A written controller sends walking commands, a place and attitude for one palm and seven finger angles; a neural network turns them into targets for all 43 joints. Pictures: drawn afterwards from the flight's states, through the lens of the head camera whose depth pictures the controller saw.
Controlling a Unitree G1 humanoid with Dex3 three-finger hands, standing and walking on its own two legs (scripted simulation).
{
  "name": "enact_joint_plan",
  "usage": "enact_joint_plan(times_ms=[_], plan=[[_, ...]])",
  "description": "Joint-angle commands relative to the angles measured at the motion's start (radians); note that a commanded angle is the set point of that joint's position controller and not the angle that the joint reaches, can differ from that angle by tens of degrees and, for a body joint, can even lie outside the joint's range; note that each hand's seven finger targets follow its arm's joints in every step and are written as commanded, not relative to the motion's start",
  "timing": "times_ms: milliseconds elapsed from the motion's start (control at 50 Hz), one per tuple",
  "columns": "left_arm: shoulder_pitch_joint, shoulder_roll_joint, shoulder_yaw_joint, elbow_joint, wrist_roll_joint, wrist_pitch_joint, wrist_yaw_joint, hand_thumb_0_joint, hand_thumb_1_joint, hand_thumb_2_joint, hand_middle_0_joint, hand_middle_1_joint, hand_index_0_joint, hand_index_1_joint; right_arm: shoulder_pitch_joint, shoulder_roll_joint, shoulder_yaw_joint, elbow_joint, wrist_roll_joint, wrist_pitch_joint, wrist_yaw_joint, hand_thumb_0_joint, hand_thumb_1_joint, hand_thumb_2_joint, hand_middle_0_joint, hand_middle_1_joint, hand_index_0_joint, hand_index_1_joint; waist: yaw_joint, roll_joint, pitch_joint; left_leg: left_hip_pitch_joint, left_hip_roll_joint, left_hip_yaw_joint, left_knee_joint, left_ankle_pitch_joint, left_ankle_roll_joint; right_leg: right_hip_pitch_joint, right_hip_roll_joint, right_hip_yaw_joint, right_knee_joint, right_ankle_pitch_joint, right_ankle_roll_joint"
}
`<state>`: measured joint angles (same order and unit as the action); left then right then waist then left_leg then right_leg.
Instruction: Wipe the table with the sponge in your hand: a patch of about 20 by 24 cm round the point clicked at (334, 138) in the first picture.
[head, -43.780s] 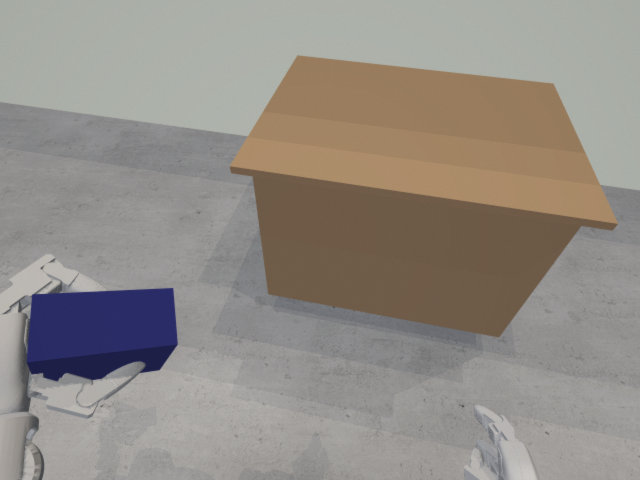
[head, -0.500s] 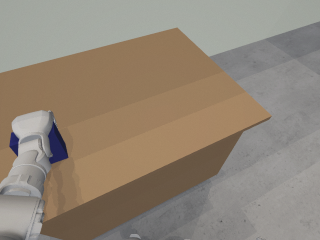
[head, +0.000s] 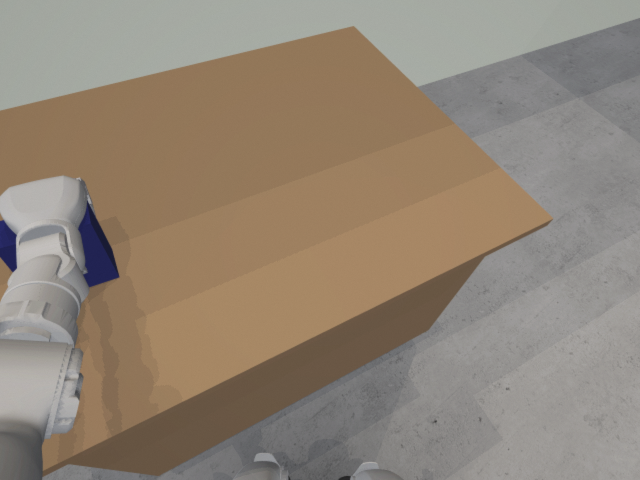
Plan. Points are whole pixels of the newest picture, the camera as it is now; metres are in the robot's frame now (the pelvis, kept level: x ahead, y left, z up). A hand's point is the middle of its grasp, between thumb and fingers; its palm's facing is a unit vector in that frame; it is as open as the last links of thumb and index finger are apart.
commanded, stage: wipe forward along the first lane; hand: left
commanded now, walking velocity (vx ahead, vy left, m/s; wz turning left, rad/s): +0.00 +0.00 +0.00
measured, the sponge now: (67, 260) +0.41 +0.35 -0.01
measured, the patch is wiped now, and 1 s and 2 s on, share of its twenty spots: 0.40 0.40 0.65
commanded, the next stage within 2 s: slide across to the middle lane in 0.12 s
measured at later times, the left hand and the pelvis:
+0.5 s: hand (62, 220) +0.45 +0.35 +0.02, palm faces -0.15 +0.03 -0.99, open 9.7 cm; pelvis +0.02 +0.02 +0.00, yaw +0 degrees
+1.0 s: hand (114, 205) +0.47 +0.29 +0.03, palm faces -0.13 +0.03 -0.99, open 9.7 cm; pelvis +0.04 +0.02 +0.02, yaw +1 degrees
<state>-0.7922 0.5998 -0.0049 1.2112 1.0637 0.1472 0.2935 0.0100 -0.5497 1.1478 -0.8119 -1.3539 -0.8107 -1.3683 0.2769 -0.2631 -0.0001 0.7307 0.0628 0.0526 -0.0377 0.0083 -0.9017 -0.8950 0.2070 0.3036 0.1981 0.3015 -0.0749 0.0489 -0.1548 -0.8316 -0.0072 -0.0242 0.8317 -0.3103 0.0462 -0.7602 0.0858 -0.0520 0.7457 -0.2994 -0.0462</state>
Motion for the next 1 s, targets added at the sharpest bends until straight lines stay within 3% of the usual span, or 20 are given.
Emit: enact_joint_plan(times_ms=[0, 80, 100, 140, 200, 240, 300, 320, 360, 380, 440, 480, 520, 620, 720, 740, 780, 860, 920, 980], plan=[[-0.296, 0.264, 0.059, -0.081, 0.008, 0.007, 0.026, 0.000, 0.100, 1.300, -1.200, -1.600, -1.200, -1.600, 0.089, -0.180, -0.057, -0.072, -0.005, -0.018, -0.006, 0.000, -0.900, -0.900, 0.200, 0.300, 0.200, 0.300, -0.027, -0.021, -0.300, 0.199, 0.016, -0.039, -0.096, 0.046, 0.019, 0.125, -0.029, 0.076, -0.127, 0.063, -0.005], [-0.318, 0.207, 0.001, -0.075, 0.024, 0.011, 0.019, 0.000, 0.100, 1.300, -1.200, -1.600, -1.200, -1.600, 0.099, -0.176, -0.058, -0.075, -0.006, -0.010, 0.000, 0.000, -0.900, -0.900, 0.200, 0.300, 0.200, 0.300, -0.049, -0.017, -0.259, 0.224, 0.019, -0.049, -0.098, 0.050, 0.016, 0.066, -0.023, 0.062, -0.129, 0.049, -0.004], [-0.318, 0.251, 0.050, -0.071, 0.022, 0.007, 0.022, 0.000, 0.100, 1.300, -1.200, -1.600, -1.200, -1.600, 0.101, -0.183, -0.060, -0.065, -0.010, -0.008, 0.000, 0.000, -0.900, -0.900, 0.200, 0.300, 0.200, 0.300, -0.038, -0.010, -0.273, 0.234, 0.024, -0.058, -0.099, 0.068, 0.014, 0.062, -0.023, 0.059, -0.121, 0.056, -0.008], [-0.350, 0.196, -0.003, -0.078, 0.020, 0.004, 0.022, 0.000, 0.100, 1.300, -1.200, -1.600, -1.200, -1.600, 0.109, -0.178, -0.061, -0.069, -0.011, -0.009, 0.002, 0.000, -0.900, -0.900, 0.200, 0.300, 0.200, 0.300, -0.059, -0.008, -0.261, 0.245, 0.025, -0.059, -0.096, 0.065, 0.014, 0.031, -0.020, 0.049, -0.119, 0.051, -0.005], [-0.346, 0.257, 0.054, -0.057, 0.022, 0.002, 0.030, 0.000, 0.100, 1.300, -1.200, -1.600, -1.200, -1.600, 0.114, -0.187, -0.060, -0.060, -0.015, -0.006, 0.001, 0.000, -0.900, -0.900, 0.200, 0.300, 0.200, 0.300, -0.044, -0.011, -0.270, 0.236, 0.027, -0.067, -0.100, 0.064, 0.011, 0.032, -0.019, 0.050, -0.112, 0.045, -0.010], [-0.366, 0.164, -0.020, -0.095, 0.020, -0.001, 0.027, 0.000, 0.100, 1.300, -1.200, -1.600, -1.200, -1.600, 0.119, -0.175, -0.067, -0.066, -0.017, -0.008, 0.008, 0.000, -0.900, -0.900, 0.200, 0.300, 0.200, 0.300, -0.052, 0.030, -0.293, 0.294, 0.029, -0.072, -0.102, 0.083, 0.005, 0.011, -0.017, 0.040, -0.112, 0.048, -0.009], [-0.388, 0.140, -0.011, -0.120, -0.001, 0.005, 0.035, 0.000, 0.100, 1.300, -1.200, -1.600, -1.200, -1.600, 0.110, -0.173, -0.073, -0.054, -0.017, -0.006, 0.009, 0.000, -0.900, -0.900, 0.200, 0.300, 0.200, 0.300, -0.055, 0.023, -0.315, 0.350, 0.041, -0.094, -0.117, 0.099, -0.004, 0.002, -0.016, 0.037, -0.116, 0.054, -0.009], [-0.412, 0.103, -0.047, -0.135, -0.017, 0.006, 0.033, 0.000, 0.100, 1.300, -1.200, -1.600, -1.200, -1.600, 0.112, -0.169, -0.072, -0.056, -0.016, -0.007, 0.009, 0.000, -0.900, -0.900, 0.200, 0.300, 0.200, 0.300, -0.063, 0.036, -0.305, 0.359, 0.039, -0.091, -0.122, 0.090, -0.003, 0.002, -0.016, 0.033, -0.123, 0.052, -0.006], [-0.425, 0.122, -0.025, -0.146, -0.032, 0.009, 0.040, 0.000, 0.100, 1.300, -1.200, -1.600, -1.200, -1.600, 0.107, -0.171, -0.073, -0.047, -0.014, -0.009, 0.010, 0.000, -0.900, -0.900, 0.200, 0.300, 0.200, 0.300, -0.060, 0.022, -0.328, 0.376, 0.041, -0.096, -0.132, 0.087, -0.004, 0.022, -0.017, 0.035, -0.129, 0.055, -0.004], [-0.437, 0.085, -0.053, -0.162, -0.042, 0.010, 0.041, 0.000, 0.100, 1.300, -1.200, -1.600, -1.200, -1.600, 0.100, -0.165, -0.072, -0.046, -0.013, -0.010, 0.011, 0.000, -0.900, -0.900, 0.200, 0.300, 0.200, 0.300, -0.065, 0.040, -0.325, 0.393, 0.039, -0.094, -0.138, 0.091, -0.005, 0.025, -0.018, 0.033, -0.134, 0.058, -0.003], [-0.438, 0.073, -0.053, -0.165, -0.049, 0.016, 0.042, 0.000, 0.100, 1.300, -1.200, -1.600, -1.200, -1.600, 0.096, -0.164, -0.077, -0.030, -0.013, -0.010, 0.011, 0.000, -0.900, -0.900, 0.200, 0.300, 0.200, 0.300, -0.063, 0.031, -0.327, 0.435, 0.043, -0.103, -0.150, 0.120, -0.008, 0.037, -0.018, 0.031, -0.147, 0.074, -0.004], [-0.447, 0.003, -0.109, -0.166, -0.047, 0.028, 0.038, 0.000, 0.100, 1.300, -1.200, -1.600, -1.200, -1.600, 0.084, -0.157, -0.072, -0.027, -0.012, -0.010, 0.015, 0.000, -0.900, -0.900, 0.200, 0.300, 0.200, 0.300, -0.072, 0.048, -0.293, 0.449, 0.043, -0.108, -0.165, 0.111, -0.014, 0.022, -0.018, 0.025, -0.153, 0.069, -0.004], [-0.469, -0.001, -0.105, -0.171, -0.049, 0.031, 0.039, 0.000, 0.100, 1.300, -1.200, -1.600, -1.200, -1.600, 0.084, -0.160, -0.076, -0.015, -0.016, -0.011, 0.015, 0.000, -0.900, -0.900, 0.200, 0.300, 0.200, 0.300, -0.073, 0.066, -0.295, 0.486, 0.048, -0.121, -0.170, 0.132, -0.023, 0.007, -0.019, 0.022, -0.151, 0.080, -0.008], [-0.449, -0.105, -0.151, -0.176, -0.063, 0.046, 0.043, 0.000, 0.100, 1.300, -1.200, -1.600, -1.200, -1.600, 0.069, -0.149, -0.082, -0.008, -0.022, -0.001, 0.027, 0.000, -0.900, -0.900, 0.200, 0.300, 0.200, 0.300, -0.064, 0.078, -0.312, 0.555, 0.054, -0.135, -0.170, 0.232, -0.046, 0.002, -0.017, 0.010, -0.148, 0.117, -0.013], [-0.412, -0.085, -0.111, -0.160, -0.058, 0.077, 0.061, 0.000, 0.100, 1.300, -1.200, -1.600, -1.200, -1.600, 0.056, -0.149, -0.083, -0.008, -0.026, 0.023, 0.037, 0.000, -0.900, -0.900, 0.200, 0.300, 0.200, 0.300, -0.037, 0.036, -0.351, 0.548, 0.050, -0.107, -0.158, 0.353, -0.049, 0.087, -0.016, 0.015, -0.152, 0.190, -0.015], [-0.411, -0.120, -0.139, -0.161, -0.057, 0.086, 0.062, 0.000, 0.100, 1.300, -1.200, -1.600, -1.200, -1.600, 0.046, -0.142, -0.080, -0.014, -0.024, 0.028, 0.040, 0.000, -0.900, -0.900, 0.200, 0.300, 0.200, 0.300, -0.043, 0.035, -0.344, 0.546, 0.048, -0.100, -0.159, 0.359, -0.047, 0.096, -0.017, 0.016, -0.158, 0.200, -0.012], [-0.405, -0.082, -0.111, -0.128, -0.042, 0.111, 0.073, 0.000, 0.100, 1.300, -1.200, -1.600, -1.200, -1.600, 0.035, -0.145, -0.076, -0.013, -0.022, 0.040, 0.041, 0.000, -0.900, -0.900, 0.200, 0.300, 0.200, 0.300, -0.039, 0.004, -0.305, 0.502, 0.045, -0.088, -0.173, 0.318, -0.039, 0.124, -0.019, 0.021, -0.169, 0.195, -0.011], [-0.435, -0.083, -0.108, -0.126, -0.038, 0.132, 0.088, 0.000, 0.100, 1.300, -1.200, -1.600, -1.200, -1.600, 0.026, -0.145, -0.077, -0.011, -0.024, 0.042, 0.042, 0.000, -0.900, -0.900, 0.200, 0.300, 0.200, 0.300, -0.043, 0.003, -0.319, 0.502, 0.043, -0.079, -0.169, 0.334, -0.032, 0.148, -0.025, 0.028, -0.171, 0.230, -0.009], [-0.441, -0.135, -0.136, -0.141, -0.055, 0.135, 0.089, 0.000, 0.100, 1.300, -1.200, -1.600, -1.200, -1.600, 0.022, -0.141, -0.079, -0.013, -0.027, 0.042, 0.046, 0.000, -0.900, -0.900, 0.200, 0.300, 0.200, 0.300, -0.046, 0.021, -0.335, 0.518, 0.043, -0.073, -0.164, 0.361, -0.033, 0.152, -0.024, 0.027, -0.171, 0.251, -0.009], [-0.425, -0.096, -0.107, -0.127, -0.048, 0.142, 0.095, 0.000, 0.100, 1.300, -1.200, -1.600, -1.200, -1.600, 0.023, -0.143, -0.077, -0.011, -0.026, 0.047, 0.045, 0.000, -0.900, -0.900, 0.200, 0.300, 0.200, 0.300, -0.041, -0.012, -0.359, 0.489, 0.036, -0.057, -0.160, 0.358, -0.022, 0.205, -0.029, 0.042, -0.170, 0.301, -0.006]])
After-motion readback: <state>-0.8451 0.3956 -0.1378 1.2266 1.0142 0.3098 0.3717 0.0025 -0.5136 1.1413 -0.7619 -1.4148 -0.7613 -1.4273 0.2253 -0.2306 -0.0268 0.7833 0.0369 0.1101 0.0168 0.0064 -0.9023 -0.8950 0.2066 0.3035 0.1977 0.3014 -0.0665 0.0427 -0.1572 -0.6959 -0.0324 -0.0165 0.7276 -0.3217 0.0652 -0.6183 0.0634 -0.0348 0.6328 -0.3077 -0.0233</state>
